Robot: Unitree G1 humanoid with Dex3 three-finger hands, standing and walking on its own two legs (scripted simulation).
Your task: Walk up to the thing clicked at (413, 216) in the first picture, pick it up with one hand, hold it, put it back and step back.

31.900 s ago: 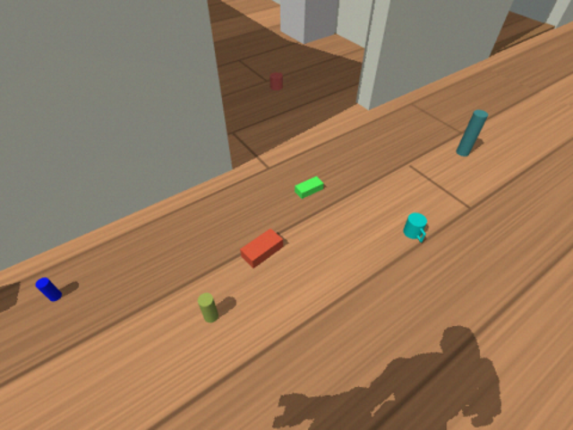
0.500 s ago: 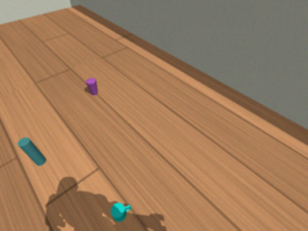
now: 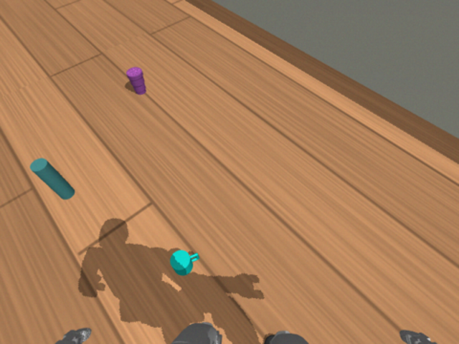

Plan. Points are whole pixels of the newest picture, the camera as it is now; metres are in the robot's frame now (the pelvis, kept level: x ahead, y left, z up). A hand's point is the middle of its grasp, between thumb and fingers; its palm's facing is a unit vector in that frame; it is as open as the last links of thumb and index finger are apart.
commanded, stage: step back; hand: left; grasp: from above
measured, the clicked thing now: (185, 261) +0.47 +0.22 -0.72
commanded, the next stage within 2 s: none
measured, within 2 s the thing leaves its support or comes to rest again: neither
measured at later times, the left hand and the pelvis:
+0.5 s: hand out of the picture +0.00 +0.31 -0.16, palm faces -0.06 -0.92 -0.38, open 7.4 cm; pelvis -0.11 +0.04 +0.00, yaw -3 degrees
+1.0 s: hand out of the picture -0.11 +0.31 -0.16, palm faces -0.02 -0.94 -0.34, open 7.4 cm; pelvis -0.26 +0.06 -0.01, yaw +0 degrees
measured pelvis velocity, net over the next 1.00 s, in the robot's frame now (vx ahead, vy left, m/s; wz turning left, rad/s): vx -0.26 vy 0.06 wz -0.01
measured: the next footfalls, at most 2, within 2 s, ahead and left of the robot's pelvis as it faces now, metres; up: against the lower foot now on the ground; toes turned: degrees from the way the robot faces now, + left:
left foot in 0.14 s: -0.02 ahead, +0.14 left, +0.00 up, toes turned -2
right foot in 0.56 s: -0.11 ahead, -0.09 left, +0.00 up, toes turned +0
